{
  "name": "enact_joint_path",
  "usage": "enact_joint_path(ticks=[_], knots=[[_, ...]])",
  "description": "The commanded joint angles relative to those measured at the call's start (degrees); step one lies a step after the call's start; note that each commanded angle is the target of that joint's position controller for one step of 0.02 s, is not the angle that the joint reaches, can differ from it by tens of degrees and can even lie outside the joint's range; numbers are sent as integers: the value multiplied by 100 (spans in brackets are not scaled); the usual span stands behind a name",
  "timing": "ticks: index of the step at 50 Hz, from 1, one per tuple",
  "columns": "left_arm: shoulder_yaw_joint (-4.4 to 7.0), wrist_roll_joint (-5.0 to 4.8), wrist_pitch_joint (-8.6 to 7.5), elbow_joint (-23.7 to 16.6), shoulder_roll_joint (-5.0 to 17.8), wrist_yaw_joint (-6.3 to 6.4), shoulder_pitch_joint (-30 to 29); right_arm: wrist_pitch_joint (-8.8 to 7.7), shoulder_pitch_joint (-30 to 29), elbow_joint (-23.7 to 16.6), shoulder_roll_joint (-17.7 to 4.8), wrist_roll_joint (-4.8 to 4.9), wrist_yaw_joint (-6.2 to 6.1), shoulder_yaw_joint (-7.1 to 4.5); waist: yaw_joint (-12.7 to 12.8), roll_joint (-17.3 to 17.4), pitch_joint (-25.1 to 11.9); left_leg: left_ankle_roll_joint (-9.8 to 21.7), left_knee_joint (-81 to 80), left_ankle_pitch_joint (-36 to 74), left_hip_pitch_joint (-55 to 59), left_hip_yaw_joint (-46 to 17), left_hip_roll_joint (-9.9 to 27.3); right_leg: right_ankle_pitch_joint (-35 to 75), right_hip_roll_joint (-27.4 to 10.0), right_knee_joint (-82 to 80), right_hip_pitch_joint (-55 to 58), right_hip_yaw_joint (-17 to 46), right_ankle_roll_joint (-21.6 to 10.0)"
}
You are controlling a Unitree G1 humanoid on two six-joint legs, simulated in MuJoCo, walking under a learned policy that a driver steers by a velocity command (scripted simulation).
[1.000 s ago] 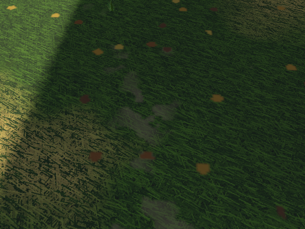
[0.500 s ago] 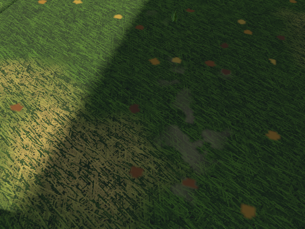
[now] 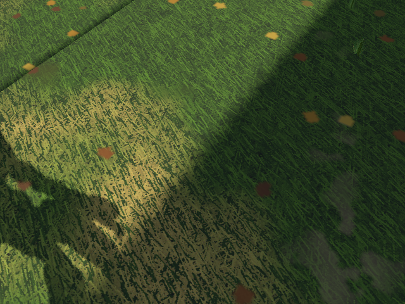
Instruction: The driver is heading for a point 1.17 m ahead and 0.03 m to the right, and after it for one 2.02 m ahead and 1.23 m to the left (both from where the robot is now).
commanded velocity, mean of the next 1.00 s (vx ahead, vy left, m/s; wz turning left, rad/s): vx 0.50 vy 0.00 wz -0.05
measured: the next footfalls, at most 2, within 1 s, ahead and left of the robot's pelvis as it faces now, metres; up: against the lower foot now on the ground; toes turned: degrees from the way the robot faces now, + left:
left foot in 0.36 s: +0.35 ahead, +0.20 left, +0.00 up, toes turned +13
right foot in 0.94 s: +0.66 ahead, -0.02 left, +0.00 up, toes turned -9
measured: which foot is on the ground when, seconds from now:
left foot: up 0.00-0.34, down 0.36-0.94, up 0.96-1.00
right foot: down 0.00-0.36, up 0.38-0.92, down 0.94-1.00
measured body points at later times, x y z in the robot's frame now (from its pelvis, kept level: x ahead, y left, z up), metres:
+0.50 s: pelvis +0.27 +0.09 +0.00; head +0.30 +0.11 +0.44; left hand +0.28 +0.37 -0.14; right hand +0.45 -0.14 -0.10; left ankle +0.31 +0.19 -0.74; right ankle +0.19 -0.09 -0.64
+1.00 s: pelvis +0.54 +0.06 -0.02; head +0.58 +0.06 +0.42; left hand +0.75 +0.30 -0.12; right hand +0.56 -0.22 -0.15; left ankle +0.35 +0.21 -0.65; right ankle +0.62 -0.01 -0.74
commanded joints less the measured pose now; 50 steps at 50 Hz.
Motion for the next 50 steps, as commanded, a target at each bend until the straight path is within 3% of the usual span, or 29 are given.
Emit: enact_joint_path(ticks=[1,5,10,14,16,17,18,19,20,21,22,23,24,26,29,32,38,41,43,45,46,47,48,49,50], knots=[[141,-6,-87,-126,499,-20,175,28,153,-476,-177,28,34,-74,7,-598,-251,-25,-26,343,-1057,-167,685,341,-1646,-1458,954,1457,-972],[250,-31,-95,28,789,-10,296,73,-360,-835,-167,-50,54,-45,40,-432,-56,-122,-804,1014,-1620,-151,800,1083,-1743,-1640,1049,748,-1085],[277,-64,29,89,994,35,475,-23,-1273,-1167,-116,-44,257,21,368,-423,94,-72,-2436,2237,-1394,358,653,1266,-1565,-1495,1323,-159,-816],[290,-212,162,328,1136,2,967,-19,-1800,-1492,-82,-37,350,59,493,-429,309,140,-3186,1559,-1173,569,439,1240,-1838,-1338,1780,-136,-764],[299,-272,249,411,1274,-2,938,-43,-1625,-1533,-293,-71,356,-22,199,-595,214,336,-3525,902,-682,781,180,2458,-1932,-837,2024,-105,-729],[285,-288,293,439,1319,1,827,-68,-1023,-1373,-489,-104,340,-134,-228,-634,-141,459,-3872,1054,225,957,-32,3344,-1800,-64,1962,-230,-623],[208,-264,307,461,1173,12,866,-73,-17,-1037,-818,-122,283,-313,-702,-556,-736,598,-3979,1429,1768,1045,-203,3634,-1519,1118,1411,-397,-461],[39,-88,265,292,782,-3,902,-42,1056,-847,-1409,-184,155,-485,-1058,276,-1626,981,-3812,1835,3690,-482,1098,1540,-1124,3183,-64,-476,-180],[-129,-136,122,224,165,-70,1545,-58,968,-903,-1754,-258,141,-462,-460,1440,-2442,1796,-4716,1019,4818,-3295,2444,-2614,-108,4957,-1850,333,65],[58,-373,35,300,886,-84,1034,-124,967,-929,-1173,-256,179,-340,-814,625,-2236,1598,-5086,916,4416,-3294,2386,-2516,-239,5510,-2281,1165,14],[114,-461,31,108,949,-80,651,-161,623,-869,-954,-226,194,-258,-639,581,-1343,1338,-5114,1320,3727,-2208,2199,-2010,-501,5432,-2640,1034,-31],[101,-350,64,106,847,-37,501,-190,185,-871,-725,-182,216,-191,-401,230,-969,1146,-5224,1687,2988,-1508,1923,-1491,-787,5070,-2436,953,-3],[142,-246,134,140,807,-11,508,-225,-149,-874,-530,-180,238,-152,-192,297,-688,1007,-5422,1843,2413,-956,1676,-1119,-953,4767,-2177,942,32],[151,-266,327,275,604,-7,857,-351,-402,-805,-336,-233,236,-132,78,371,-579,927,-5850,1987,1862,-355,1477,-599,-1051,4620,-1645,966,78],[158,-262,463,221,412,14,719,-450,-353,-589,-399,-293,155,-181,155,171,-236,887,-6136,2476,1738,343,1409,-102,-1004,4283,-1954,1089,147],[166,-217,464,77,348,-4,335,-426,-174,-404,-431,-301,48,-204,64,150,12,797,-6241,2500,1991,817,1356,635,-903,3485,-2406,1171,187],[52,-148,418,-366,142,-218,-723,-315,168,-129,-691,-218,-61,-287,-324,-6,434,663,-6245,2607,2630,1452,1528,1231,-820,1899,-2599,555,19],[33,-168,406,-637,132,-332,-1074,-189,313,-3,-758,-148,-73,-317,-399,21,516,606,-5898,3158,3182,1637,1666,697,-737,1574,-2736,228,-146],[79,-195,412,-761,221,-386,-1005,-110,188,-13,-893,-118,-94,-341,-227,169,327,492,-5388,4656,3291,1814,1660,191,-470,1444,-2224,-110,-339],[230,-234,441,-717,502,-376,-342,-25,23,-63,-1093,-77,-133,-379,212,435,-201,362,-4284,6514,3284,1909,1608,-370,-11,1504,-1160,-432,-597],[387,-245,447,-559,788,-333,441,5,-122,-90,-1163,-40,-140,-382,680,400,-631,224,-3205,6599,2943,1989,1452,-180,219,1156,-18,-449,-799],[593,-212,489,-349,1212,-215,1350,-36,-160,-156,-1112,-56,-152,-345,1126,56,-1101,-43,-1608,5247,1796,1978,1191,97,56,807,1664,190,-1056],[692,-209,500,-320,1829,-121,1393,-170,263,-422,-158,-296,-77,-88,486,-1601,-1369,-428,555,-618,-794,1655,88,-127,-1450,539,3457,3129,-1925],[594,-127,394,-513,1646,-157,1521,-455,60,-582,-347,-93,11,-35,622,-1182,-2432,-379,1490,-1515,-1643,76,-383,-862,-2161,-471,4173,5430,-2561],[497,-103,332,-481,1237,-174,1399,-586,-594,-751,-649,113,69,-114,784,-765,-1755,-225,1385,-970,-2197,-181,-43,-641,-2011,-693,3842,4667,-2178]])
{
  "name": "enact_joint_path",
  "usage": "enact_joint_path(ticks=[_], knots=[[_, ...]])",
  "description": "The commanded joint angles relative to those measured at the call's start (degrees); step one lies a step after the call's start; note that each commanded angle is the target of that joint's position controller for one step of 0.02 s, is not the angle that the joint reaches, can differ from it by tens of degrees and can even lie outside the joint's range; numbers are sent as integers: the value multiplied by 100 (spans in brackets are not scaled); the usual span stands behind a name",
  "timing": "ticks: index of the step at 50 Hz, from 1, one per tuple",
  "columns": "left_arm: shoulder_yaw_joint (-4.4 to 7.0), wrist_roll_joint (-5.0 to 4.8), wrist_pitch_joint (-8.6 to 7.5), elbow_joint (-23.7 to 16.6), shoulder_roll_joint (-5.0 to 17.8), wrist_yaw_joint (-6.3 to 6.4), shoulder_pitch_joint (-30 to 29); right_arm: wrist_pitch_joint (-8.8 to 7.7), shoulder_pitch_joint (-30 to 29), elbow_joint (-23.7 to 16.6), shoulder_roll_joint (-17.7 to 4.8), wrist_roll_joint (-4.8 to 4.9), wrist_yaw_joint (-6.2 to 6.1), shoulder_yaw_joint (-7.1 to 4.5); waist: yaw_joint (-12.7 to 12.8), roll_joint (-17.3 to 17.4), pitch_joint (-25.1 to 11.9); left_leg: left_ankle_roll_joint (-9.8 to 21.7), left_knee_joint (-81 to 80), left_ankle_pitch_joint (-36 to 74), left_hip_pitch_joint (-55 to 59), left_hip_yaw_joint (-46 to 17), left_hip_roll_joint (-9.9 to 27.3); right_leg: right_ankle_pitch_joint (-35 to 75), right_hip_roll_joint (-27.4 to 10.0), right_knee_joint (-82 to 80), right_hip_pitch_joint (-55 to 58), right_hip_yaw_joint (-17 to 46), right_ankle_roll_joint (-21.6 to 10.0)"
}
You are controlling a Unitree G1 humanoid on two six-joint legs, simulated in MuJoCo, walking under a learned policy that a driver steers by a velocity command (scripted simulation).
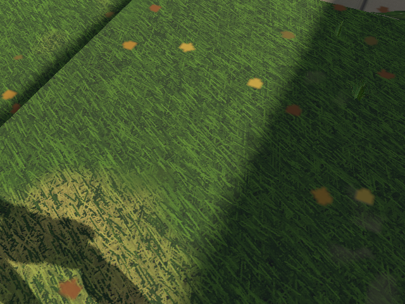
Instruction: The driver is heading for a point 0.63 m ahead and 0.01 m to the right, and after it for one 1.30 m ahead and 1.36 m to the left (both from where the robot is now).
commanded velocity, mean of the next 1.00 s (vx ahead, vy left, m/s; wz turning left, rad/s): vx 0.42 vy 0.00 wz -0.06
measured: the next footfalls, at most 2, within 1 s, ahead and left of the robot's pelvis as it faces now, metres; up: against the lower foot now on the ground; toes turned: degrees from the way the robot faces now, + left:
left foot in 0.42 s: +0.43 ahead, +0.09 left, +0.00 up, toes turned -17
right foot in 0.86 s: +0.60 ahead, -0.16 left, +0.00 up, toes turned -1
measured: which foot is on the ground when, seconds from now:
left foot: up 0.00-0.40, down 0.42-0.86, up 0.88-1.00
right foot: down 0.00-0.44, up 0.46-0.84, down 0.86-1.00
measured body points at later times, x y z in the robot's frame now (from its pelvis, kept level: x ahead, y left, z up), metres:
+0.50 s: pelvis +0.29 +0.03 +0.01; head +0.31 +0.02 +0.46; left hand +0.42 +0.28 -0.10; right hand +0.42 -0.27 -0.07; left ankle +0.39 +0.11 -0.71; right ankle +0.12 -0.06 -0.64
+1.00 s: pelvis +0.49 -0.04 +0.02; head +0.52 -0.06 +0.47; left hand +0.70 +0.19 -0.05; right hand +0.56 -0.34 -0.10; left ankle +0.43 +0.09 -0.63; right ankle +0.56 -0.16 -0.71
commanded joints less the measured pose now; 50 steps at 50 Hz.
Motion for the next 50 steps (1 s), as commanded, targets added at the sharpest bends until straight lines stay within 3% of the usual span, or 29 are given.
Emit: enact_joint_path(ticks=[1,2,3,5,7,11,15,18,20,21,22,23,24,25,26,27,30,33,36,38,41,42,43,44,45,46,47,48,50], knots=[[277,-12,-133,-77,914,64,1358,-506,-644,-962,-693,157,84,-45,582,-163,-1301,271,1608,515,-3768,-1135,-21,121,-1860,-2161,4086,3748,-1421],[218,-25,-145,-178,720,66,900,-500,-644,-880,-700,-2,29,-73,291,150,-942,249,1098,812,-3390,-1089,194,673,-1604,-2177,3214,3157,-1210],[156,26,-152,-294,544,88,644,-433,-540,-852,-791,-102,13,-133,91,106,-819,206,775,1001,-2962,-1107,326,1186,-1424,-2290,2635,2769,-1139],[164,41,-171,-372,612,134,597,-280,-423,-894,-716,-163,21,-149,-72,34,-721,55,315,1179,-2617,-1023,373,1708,-1269,-2480,2065,2478,-1139],[203,27,-182,-340,783,210,759,-186,-630,-995,-546,-206,7,-95,-53,20,-581,-113,-278,1505,-2600,-868,317,2145,-1124,-2537,1667,2100,-1096],[228,-33,-92,-272,886,331,1099,-183,-1545,-1241,-310,-193,48,24,296,-311,-439,-227,-2140,2990,-2317,-722,-45,1678,-674,-2380,1370,1668,-686],[226,-61,-13,-194,899,356,1439,-263,-2099,-1417,-446,-68,163,4,541,-510,-440,-182,-3097,3312,-2006,-797,-320,960,-840,-2067,1672,2161,-550],[204,-24,12,-145,821,389,1494,-360,-1934,-1391,-637,-70,247,-69,439,-656,-471,65,-3418,2920,-1851,-857,-275,914,-1159,-1654,2270,2570,-445],[168,19,19,-185,732,377,1322,-413,-1216,-1207,-779,-111,227,-166,34,-752,-692,369,-3743,2770,-965,-619,-371,1891,-990,-1032,2378,2441,-268],[80,74,-4,-266,509,348,1253,-433,-514,-1101,-987,-195,200,-234,-282,-572,-1300,712,-3561,2848,185,-1029,108,2028,-721,52,2075,2120,-89],[-18,66,-53,-320,225,355,1884,-417,295,-972,-1452,-283,185,-349,-244,600,-2191,1561,-3536,2573,2246,-2921,1216,710,-19,1999,505,1501,307],[-67,-47,-109,-255,269,348,2260,-350,729,-664,-1409,-124,265,-380,-228,2018,-2331,2184,-4403,1109,2937,-5081,1900,-2095,335,3354,-978,1214,552],[16,-79,-151,-307,737,320,1776,-319,454,-754,-947,24,279,-235,-314,1257,-1490,1970,-4629,145,2446,-4986,1749,-1895,-81,3784,-1643,1389,511],[19,-37,-183,-439,814,301,1096,-245,117,-847,-734,-2,264,-160,-354,679,-889,1745,-4659,308,1724,-4171,1475,-1413,-322,3755,-1713,1168,490],[6,77,-231,-561,732,295,697,-196,-108,-883,-684,-60,270,-118,-252,317,-443,1668,-4777,964,982,-3623,1214,-1095,-480,3366,-1633,1009,481],[27,173,-263,-604,679,299,604,-186,-220,-912,-611,-84,267,-81,-115,263,-348,1594,-4857,1589,580,-3297,1002,-837,-647,2896,-1377,1001,496],[-35,199,-270,-628,396,288,725,-158,-209,-880,-634,-50,228,-71,89,596,-509,1608,-4997,2678,89,-2660,641,-777,-674,1861,-763,745,675],[-152,192,-285,-751,169,280,177,-94,-70,-792,-926,14,121,-166,-43,595,-481,1555,-5036,2939,-378,-2198,474,-59,-522,558,-248,578,848],[-134,156,-312,-830,255,256,-302,40,220,-672,-1053,19,54,-212,-195,649,-478,1367,-4679,3974,-471,-2042,360,847,-181,-282,250,551,962],[-90,134,-311,-887,346,245,-465,152,399,-627,-1030,53,6,-220,-217,696,-587,1212,-4317,4076,-297,-2201,351,952,-34,-619,454,641,936],[13,158,-329,-842,489,242,-196,261,128,-784,-965,85,-78,-225,118,762,-724,878,-3671,3606,-272,-2557,209,1306,-43,-1392,1197,749,737],[68,212,-338,-796,622,274,52,262,45,-880,-814,63,-86,-194,251,657,-891,666,-3192,3380,-484,-2473,-37,1772,-315,-1644,1799,806,581],[156,315,-324,-779,997,351,620,231,-25,-1072,-505,-37,-83,-99,440,31,-1506,392,-1909,2275,-1155,-2099,-381,3155,-1355,-1400,3019,1565,188],[155,371,-198,-806,1125,389,798,209,1058,-990,-165,-94,-65,6,53,-1387,-2188,98,-460,-1279,-2324,-1564,-953,4904,-2815,-1004,4284,2933,-704],[166,210,-90,-699,985,343,887,244,1372,-934,-690,4,-55,-60,60,-1564,-2380,-41,439,-1200,-2810,-1364,-572,3650,-3136,-1283,4145,3693,-1036],[85,163,-41,-773,645,352,689,343,925,-910,-966,41,-91,-167,167,-930,-1793,-193,876,-708,-3087,-1260,-374,2689,-2692,-1469,3684,3172,-852],[23,159,7,-776,497,358,388,454,557,-976,-1003,31,-121,-205,150,-581,-1396,-283,931,-336,-3159,-1117,-260,2212,-2366,-1621,3141,2586,-670],[-14,181,45,-790,444,351,117,575,422,-1010,-988,9,-146,-238,57,-540,-1107,-356,930,-98,-3019,-1075,-141,2030,-2141,-1774,2575,2172,-606],[36,273,70,-722,595,360,-179,711,404,-1093,-733,-4,-142,-202,-109,-738,-792,-402,701,353,-2439,-839,-88,1891,-1813,-2141,1624,1446,-579]])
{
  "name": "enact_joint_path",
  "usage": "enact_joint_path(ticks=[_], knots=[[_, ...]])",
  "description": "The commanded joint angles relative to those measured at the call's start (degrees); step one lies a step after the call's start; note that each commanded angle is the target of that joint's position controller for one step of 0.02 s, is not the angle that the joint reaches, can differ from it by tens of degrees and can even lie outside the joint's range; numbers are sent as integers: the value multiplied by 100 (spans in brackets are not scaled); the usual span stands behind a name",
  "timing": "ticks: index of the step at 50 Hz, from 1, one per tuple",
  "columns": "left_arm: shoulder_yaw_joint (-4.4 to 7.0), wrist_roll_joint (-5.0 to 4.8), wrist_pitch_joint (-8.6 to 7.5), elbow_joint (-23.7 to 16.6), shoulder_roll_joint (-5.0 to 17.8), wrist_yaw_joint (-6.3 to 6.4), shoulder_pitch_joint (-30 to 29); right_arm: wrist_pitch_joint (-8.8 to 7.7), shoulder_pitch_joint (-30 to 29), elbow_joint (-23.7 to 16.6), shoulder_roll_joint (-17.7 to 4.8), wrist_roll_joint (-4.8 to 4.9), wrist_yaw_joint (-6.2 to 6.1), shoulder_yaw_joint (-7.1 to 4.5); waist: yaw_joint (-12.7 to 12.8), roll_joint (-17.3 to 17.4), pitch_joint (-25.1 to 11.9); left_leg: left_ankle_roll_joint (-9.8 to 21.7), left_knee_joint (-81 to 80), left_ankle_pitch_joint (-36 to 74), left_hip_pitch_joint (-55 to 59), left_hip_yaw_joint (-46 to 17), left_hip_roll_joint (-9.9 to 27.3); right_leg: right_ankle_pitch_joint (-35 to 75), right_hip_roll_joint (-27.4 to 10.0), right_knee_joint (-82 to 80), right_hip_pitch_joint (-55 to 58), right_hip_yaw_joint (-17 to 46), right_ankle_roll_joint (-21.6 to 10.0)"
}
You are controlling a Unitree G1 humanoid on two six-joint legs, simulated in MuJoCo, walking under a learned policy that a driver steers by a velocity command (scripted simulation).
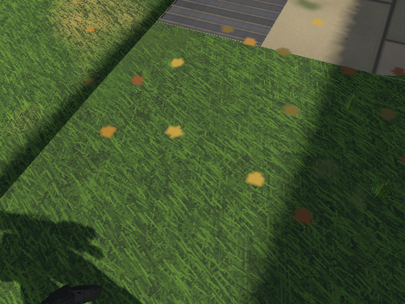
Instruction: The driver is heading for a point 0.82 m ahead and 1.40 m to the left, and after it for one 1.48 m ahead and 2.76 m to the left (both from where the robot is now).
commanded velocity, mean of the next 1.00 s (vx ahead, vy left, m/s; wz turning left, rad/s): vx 0.05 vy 0.00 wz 0.58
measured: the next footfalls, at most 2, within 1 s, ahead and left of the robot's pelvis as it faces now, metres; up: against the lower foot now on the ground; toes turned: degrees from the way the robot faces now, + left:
left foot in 0.28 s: +0.07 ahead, +0.15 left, +0.00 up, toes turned +12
right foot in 0.76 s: +0.14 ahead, -0.06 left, +0.00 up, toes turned +33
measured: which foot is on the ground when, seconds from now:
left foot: up 0.00-0.26, down 0.28-0.76, up 0.78-1.00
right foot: down 0.00-0.28, up 0.30-0.74, down 0.76-1.00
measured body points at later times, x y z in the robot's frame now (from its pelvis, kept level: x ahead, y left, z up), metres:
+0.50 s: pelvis +0.03 +0.05 +0.01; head +0.06 +0.09 +0.46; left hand +0.09 +0.37 -0.11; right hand +0.26 -0.18 -0.06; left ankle +0.03 +0.14 -0.73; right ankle +0.08 -0.11 -0.65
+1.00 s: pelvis +0.05 +0.02 +0.01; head +0.08 +0.02 +0.46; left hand +0.00 +0.33 -0.08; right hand +0.33 -0.14 -0.09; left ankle -0.04 +0.14 -0.65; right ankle +0.10 -0.08 -0.73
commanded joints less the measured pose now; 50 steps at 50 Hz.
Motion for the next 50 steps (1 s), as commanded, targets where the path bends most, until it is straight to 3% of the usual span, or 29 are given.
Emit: enact_joint_path(ticks=[1,5,9,12,13,14,15,16,17,18,19,20,22,27,34,37,38,39,40,41,42,43,44,45,47,50], knots=[[262,61,10,-203,841,38,-16,137,404,-392,-313,-14,-32,-133,39,-1024,-595,-140,68,493,-403,122,361,1584,-1427,-1114,854,946,-1200],[335,-19,50,-53,996,101,-13,121,-88,-641,-173,-55,67,-53,158,-916,-811,-57,-1065,1010,-55,217,532,1773,-1615,-1131,1035,503,-1313],[415,-109,137,61,1241,82,42,148,-397,-838,-331,-34,208,-72,246,-1008,-798,143,-1987,1181,474,434,498,1311,-1777,-1065,1077,281,-1213],[451,-244,174,158,1348,66,54,168,-337,-903,-390,-41,288,-127,119,-982,-746,438,-3129,1531,1005,658,340,892,-1794,-635,1172,129,-890],[434,-278,187,223,1262,69,153,161,-202,-848,-444,-58,284,-171,73,-874,-756,588,-3613,1854,1434,705,186,541,-1637,-291,1007,-44,-649],[388,-223,205,365,1056,52,471,148,-13,-815,-675,-77,234,-260,70,-374,-729,809,-4149,2601,2045,312,309,-93,-1346,395,531,-393,-230],[263,64,217,220,673,11,575,128,96,-950,-1362,-113,119,-407,256,1438,-730,1425,-4407,4650,2903,-1752,1844,-2293,-565,2332,-957,-1008,397],[303,59,201,-25,837,69,97,26,31,-1113,-1536,-278,157,-396,-20,1605,-783,2439,-4637,4815,2493,-2700,2460,-3185,28,3522,-1781,-132,537],[378,-63,218,-26,1072,106,-128,-82,5,-1075,-1278,-313,204,-336,-130,958,-779,2351,-4713,4407,2375,-2280,2139,-2823,-89,4012,-1837,291,471],[409,-121,241,29,1107,137,-29,-148,-277,-1054,-1115,-235,198,-287,74,731,-665,2008,-4652,4106,2278,-1840,1808,-2297,-168,3993,-1861,403,397],[426,-78,264,165,1084,190,96,-144,-536,-1094,-937,-132,170,-240,188,476,-701,1735,-4590,3864,2259,-1613,1565,-1926,-230,3878,-1819,463,408],[442,-31,284,192,1108,214,176,-117,-729,-1133,-861,-73,141,-194,278,540,-708,1657,-4567,4043,2095,-1463,1447,-1666,-195,3881,-1656,443,459],[427,-62,273,237,1015,180,305,-86,-768,-1171,-790,-117,89,-147,356,578,-874,1665,-4554,4223,1990,-1369,1290,-1350,-55,3893,-1335,419,527],[335,-105,243,169,828,136,9,-26,-615,-1150,-897,-93,-6,-204,180,638,-833,1680,-4523,3350,2148,-1728,1185,-1150,82,2441,-1119,554,609],[354,-175,122,143,902,-11,40,61,-729,-1202,-957,-61,64,-254,133,808,-752,1693,-4420,3052,1862,-2585,1056,-1430,299,1092,-193,642,445],[397,-167,58,254,916,-71,449,113,-951,-1232,-904,50,46,-248,416,726,-794,1394,-4111,3006,1656,-2621,743,-480,280,-439,751,503,245],[467,-111,64,293,1137,-53,632,115,-846,-1232,-753,53,29,-212,407,438,-896,1112,-3763,2244,1158,-2385,479,17,-259,-716,1456,812,44],[534,-14,119,213,1550,-5,549,110,-570,-1240,-417,-2,41,-126,153,-934,-876,731,-2547,437,204,-1408,-237,705,-1482,-916,2015,1972,-517],[550,152,118,218,1622,-26,520,45,-626,-1344,-802,3,34,-256,172,-1848,-571,417,-1335,-805,-550,-656,-674,1450,-2295,-1114,1524,3055,-1441],[460,101,92,61,1314,4,204,25,-456,-1197,-1180,-69,40,-388,97,-1274,-481,222,-356,-478,-571,-713,-284,1472,-2307,-1060,1378,2717,-1537],[391,33,103,4,1046,49,-59,53,-367,-1039,-1197,-38,53,-432,12,-999,-411,128,-12,-93,-565,-635,-229,1268,-1890,-963,1308,2104,-1254],[362,-48,125,-19,962,90,-87,115,-263,-913,-1004,-34,41,-399,25,-855,-420,49,205,331,-723,-516,-162,361,-1528,-1011,1464,1693,-994],[339,-122,136,5,930,129,18,150,-314,-934,-847,-35,60,-345,149,-921,-322,-9,359,664,-1030,-429,-79,-275,-1457,-1139,1602,1575,-960],[331,-136,152,36,970,167,196,145,-416,-986,-700,-5,101,-288,250,-997,-256,-30,290,865,-1166,-239,1,-843,-1359,-1312,1657,1430,-938],[356,-98,152,82,1068,206,590,84,-819,-1155,-585,48,153,-219,547,-1121,-181,-71,-141,1029,-1452,19,135,-1528,-1379,-1561,1991,1364,-951],[416,-98,85,145,1240,196,943,-16,-1111,-1292,-470,1,193,-152,752,-1056,-193,-81,-839,1052,-1504,102,349,-1669,-1607,-1712,2348,1292,-1004]])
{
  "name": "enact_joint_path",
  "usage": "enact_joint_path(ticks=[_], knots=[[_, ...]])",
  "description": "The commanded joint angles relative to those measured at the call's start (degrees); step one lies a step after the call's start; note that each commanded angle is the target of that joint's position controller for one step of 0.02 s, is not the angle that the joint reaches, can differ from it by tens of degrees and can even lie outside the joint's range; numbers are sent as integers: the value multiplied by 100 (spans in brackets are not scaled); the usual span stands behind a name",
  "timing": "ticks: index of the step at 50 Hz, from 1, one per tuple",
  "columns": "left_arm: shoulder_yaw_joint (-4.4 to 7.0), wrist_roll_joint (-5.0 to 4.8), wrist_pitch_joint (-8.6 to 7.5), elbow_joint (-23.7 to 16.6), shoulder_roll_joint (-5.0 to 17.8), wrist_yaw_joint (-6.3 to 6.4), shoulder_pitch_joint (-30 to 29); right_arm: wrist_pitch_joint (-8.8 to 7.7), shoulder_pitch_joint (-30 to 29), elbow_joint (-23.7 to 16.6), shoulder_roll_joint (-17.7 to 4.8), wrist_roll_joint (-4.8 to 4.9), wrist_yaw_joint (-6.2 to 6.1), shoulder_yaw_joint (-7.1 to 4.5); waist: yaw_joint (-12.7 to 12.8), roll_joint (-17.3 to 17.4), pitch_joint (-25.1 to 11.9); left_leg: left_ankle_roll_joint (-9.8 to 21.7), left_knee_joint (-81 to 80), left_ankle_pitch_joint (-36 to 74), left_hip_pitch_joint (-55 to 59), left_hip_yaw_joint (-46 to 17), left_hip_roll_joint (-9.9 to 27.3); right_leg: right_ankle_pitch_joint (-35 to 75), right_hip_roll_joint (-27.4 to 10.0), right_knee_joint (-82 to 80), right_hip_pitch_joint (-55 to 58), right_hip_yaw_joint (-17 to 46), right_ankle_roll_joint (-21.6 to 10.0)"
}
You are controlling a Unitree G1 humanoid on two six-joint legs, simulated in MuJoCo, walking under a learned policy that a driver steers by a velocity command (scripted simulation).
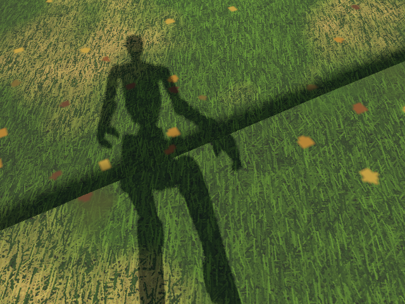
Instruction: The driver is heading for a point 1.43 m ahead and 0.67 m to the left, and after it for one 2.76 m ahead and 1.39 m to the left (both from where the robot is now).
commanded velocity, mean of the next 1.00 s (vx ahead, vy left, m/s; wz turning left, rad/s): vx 0.44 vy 0.00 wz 0.34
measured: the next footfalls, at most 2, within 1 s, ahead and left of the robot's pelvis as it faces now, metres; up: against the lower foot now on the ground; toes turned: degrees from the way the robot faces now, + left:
left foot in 0.24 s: +0.10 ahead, +0.18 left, +0.00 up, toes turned +11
right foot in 0.74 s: +0.51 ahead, +0.07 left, +0.00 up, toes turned +12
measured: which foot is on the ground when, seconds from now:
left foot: up 0.00-0.22, down 0.24-0.76, up 0.78-1.00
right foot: down 0.00-0.24, up 0.26-0.72, down 0.74-1.00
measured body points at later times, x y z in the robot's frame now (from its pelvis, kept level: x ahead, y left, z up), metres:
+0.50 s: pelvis +0.15 +0.11 +0.00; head +0.17 +0.14 +0.45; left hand +0.26 +0.40 -0.11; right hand +0.26 -0.15 -0.10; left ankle +0.06 +0.17 -0.75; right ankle +0.31 -0.03 -0.67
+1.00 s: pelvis +0.45 +0.15 +0.00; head +0.47 +0.16 +0.45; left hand +0.42 +0.43 -0.12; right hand +0.66 -0.07 -0.11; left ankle +0.47 +0.33 -0.67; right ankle +0.47 +0.06 -0.75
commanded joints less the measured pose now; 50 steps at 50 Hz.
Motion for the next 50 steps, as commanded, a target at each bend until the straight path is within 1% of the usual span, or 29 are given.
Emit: enact_joint_path(ticks=[1,4,8,10,11,12,13,14,15,16,17,19,22,26,29,32,33,35,36,37,38,39,40,41,42,43,45,47,50], knots=[[310,-21,-119,-270,1144,20,242,-226,-881,-774,-222,-25,60,20,411,-1089,-53,-5,-638,86,-1144,128,280,-1042,-1512,-1236,1155,1364,-1006],[366,-69,-192,-244,1297,-68,194,-298,-868,-794,-94,-22,144,95,352,-1105,93,173,-1402,129,-453,371,401,-874,-1544,-1336,652,889,-949],[412,-192,-258,-145,1429,-230,162,-317,-675,-733,-160,13,217,95,184,-1058,168,492,-2288,62,544,640,356,-761,-1605,-1154,222,478,-862],[395,-268,-225,-103,1386,-277,32,-308,-168,-526,-175,8,224,54,-172,-832,68,703,-2997,423,1519,944,120,-741,-1530,-589,-169,145,-699],[313,-216,-232,-58,1176,-290,146,-304,395,-321,-352,24,185,-58,-419,-563,-167,852,-3157,354,2533,978,-126,-252,-1312,208,-650,-159,-549],[159,-62,-262,-106,771,-311,116,-312,1272,-118,-716,62,127,-224,-822,316,-515,1113,-3574,179,3726,16,348,-175,-863,2042,-1476,-696,-197],[11,102,-394,-654,387,-329,-115,-397,1505,-254,-1587,29,80,-325,-676,2086,-768,2128,-4495,-672,4710,-3278,1878,-2015,85,4261,-3681,-517,237],[135,-143,-523,-621,959,-345,-414,-554,1434,-310,-1063,5,149,-184,-920,1030,-788,2494,-5043,-1411,4497,-3909,2214,-1850,-41,5034,-4329,435,157],[197,-302,-587,-649,1156,-381,-520,-660,1212,-286,-797,-61,179,-67,-743,867,-293,2323,-5029,-1232,4105,-3355,2097,-1333,-293,5069,-4465,539,-26],[181,-243,-597,-521,1110,-382,-386,-703,897,-306,-543,-79,192,20,-541,567,-73,2119,-4946,-751,3687,-2696,1841,-779,-507,4807,-4246,526,-74],[177,-102,-589,-423,1069,-382,-319,-698,575,-336,-404,-81,189,84,-376,404,90,1955,-4961,-92,3279,-2167,1582,-359,-614,4403,-3945,551,-38],[178,-28,-525,-258,993,-422,-130,-724,293,-342,-387,-145,132,124,-147,456,116,1772,-5141,1166,2805,-1460,1271,274,-616,4031,-3367,454,71],[106,-3,-442,-204,790,-411,-300,-773,456,-120,-450,-125,57,118,-149,157,108,1704,-5219,2496,2827,-830,1125,1012,-482,3343,-3347,350,268],[-28,-76,-476,-401,521,-467,-1118,-774,769,215,-479,-89,-16,122,-409,240,322,1441,-5368,2660,2667,-283,884,2069,-220,1756,-2889,159,269],[-72,-122,-523,-563,464,-563,-1639,-766,1075,480,-511,-45,-27,107,-570,200,557,1450,-5423,2405,2867,-302,1025,2321,-101,1046,-2757,142,136],[-65,-108,-577,-671,527,-649,-1825,-697,1173,684,-526,-26,-43,88,-521,225,607,1443,-5100,2951,3470,-359,1269,1928,-25,640,-2818,172,-101],[-46,-93,-589,-661,579,-660,-1737,-666,1155,724,-555,-22,-57,77,-442,270,515,1405,-4907,3458,3664,-363,1316,1704,40,575,-2681,132,-190],[54,-59,-562,-563,784,-609,-1234,-603,1104,762,-679,-38,-97,48,-161,515,-1,1310,-4111,5594,3982,-341,1284,1074,382,677,-1896,-135,-407],[165,-45,-547,-422,994,-539,-538,-554,1041,765,-680,-45,-102,64,230,511,-492,1200,-3182,6416,3804,-245,1094,1138,529,569,-832,-275,-592],[244,4,-529,-248,1222,-456,492,-551,948,689,-584,-90,-106,130,714,443,-1222,1049,-1856,5623,2689,-270,925,1529,-78,847,1072,299,-923],[391,113,-509,-140,1744,-398,1282,-634,1735,609,175,-99,-29,333,517,-962,-2356,573,803,2049,167,-101,-82,735,-1865,823,3720,3051,-1957],[259,-17,-497,-41,1189,-402,1405,-734,1728,789,-110,-5,-2,310,655,-1252,-2987,577,1661,-1220,-447,-821,-467,-31,-2289,-72,3969,4518,-2053],[173,-80,-451,-64,960,-342,967,-769,984,582,-587,185,25,140,650,-1012,-1706,576,1866,-1024,-995,-763,-81,-613,-2070,-370,2991,3594,-1686],[133,-78,-426,-88,810,-301,574,-784,538,421,-584,191,14,157,483,-611,-928,607,1571,-523,-1009,-487,261,-566,-1863,-568,1987,2800,-1443],[86,-33,-435,-52,659,-295,287,-772,275,363,-476,89,-3,154,291,-380,-378,596,1187,-229,-877,-360,449,-216,-1620,-800,1096,2270,-1301],[48,40,-494,-56,531,-298,99,-693,409,421,-395,47,-21,117,50,-542,-191,595,892,48,-499,-395,640,84,-1386,-1018,503,1758,-1169],[74,69,-587,19,499,-317,-55,-517,792,571,-69,71,-43,162,-158,-684,-91,528,740,203,-55,-336,726,444,-1293,-1376,-109,1220,-1220],[120,72,-663,129,618,-331,-131,-413,636,485,28,47,-87,176,-234,-636,190,435,432,428,-285,-361,791,938,-1307,-1583,-382,720,-1238],[178,70,-662,246,771,-291,-61,-447,261,345,71,-21,-48,184,-169,-554,252,392,-497,1500,-583,-296,824,1519,-1129,-1558,-108,20,-1110]])
Keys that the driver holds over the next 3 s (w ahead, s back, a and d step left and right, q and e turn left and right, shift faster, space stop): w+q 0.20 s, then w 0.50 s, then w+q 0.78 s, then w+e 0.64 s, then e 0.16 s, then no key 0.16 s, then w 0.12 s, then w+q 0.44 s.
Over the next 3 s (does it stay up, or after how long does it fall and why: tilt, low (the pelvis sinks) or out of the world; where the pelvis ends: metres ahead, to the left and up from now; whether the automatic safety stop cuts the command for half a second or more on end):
stays up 1.36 0.64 -0.18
